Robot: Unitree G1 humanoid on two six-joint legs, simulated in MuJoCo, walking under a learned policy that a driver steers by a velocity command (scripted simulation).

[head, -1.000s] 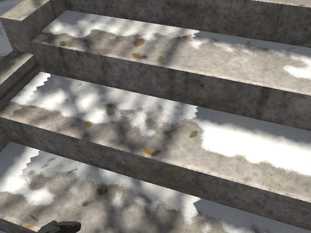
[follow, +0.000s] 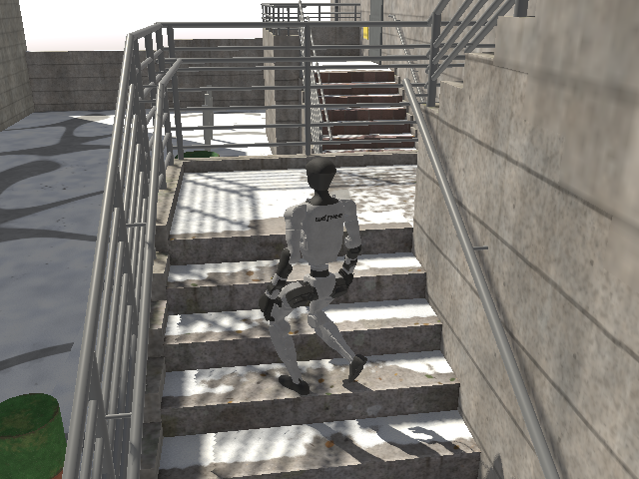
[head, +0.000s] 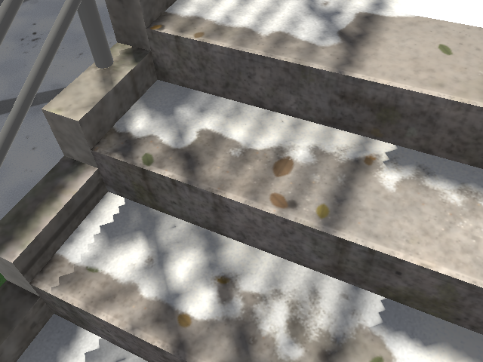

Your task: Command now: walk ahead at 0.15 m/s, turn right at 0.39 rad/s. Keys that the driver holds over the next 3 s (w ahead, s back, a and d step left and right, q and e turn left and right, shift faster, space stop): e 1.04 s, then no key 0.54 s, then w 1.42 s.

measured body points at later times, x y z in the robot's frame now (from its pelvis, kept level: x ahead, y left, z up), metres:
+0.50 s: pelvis +0.10 -0.01 +0.06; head +0.11 -0.02 +0.51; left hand +0.27 +0.20 -0.05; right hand +0.25 -0.30 -0.02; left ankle +0.09 +0.07 -0.67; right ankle +0.05 -0.12 -0.66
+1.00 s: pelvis +0.13 +0.02 +0.06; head +0.14 +0.02 +0.51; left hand +0.41 +0.13 -0.02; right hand +0.16 -0.30 -0.01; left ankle +0.17 +0.15 -0.63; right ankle +0.05 -0.12 -0.67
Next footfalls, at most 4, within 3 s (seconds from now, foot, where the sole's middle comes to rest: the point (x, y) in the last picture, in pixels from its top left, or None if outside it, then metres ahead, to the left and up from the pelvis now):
0.50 right None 0.09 -0.13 -0.71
1.02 left None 0.20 0.13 -0.71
1.32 right None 0.08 -0.06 -0.71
2.28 left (313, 342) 0.46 -0.10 -0.53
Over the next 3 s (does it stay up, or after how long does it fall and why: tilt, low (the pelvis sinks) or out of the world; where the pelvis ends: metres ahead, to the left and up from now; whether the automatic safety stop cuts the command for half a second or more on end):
stays up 0.61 -0.33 0.34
